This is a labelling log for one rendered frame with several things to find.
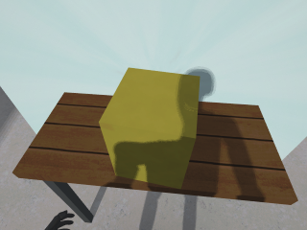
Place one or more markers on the table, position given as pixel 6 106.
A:
pixel 234 155

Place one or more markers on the carton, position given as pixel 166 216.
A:
pixel 150 126

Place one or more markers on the left robot hand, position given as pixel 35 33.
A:
pixel 58 221

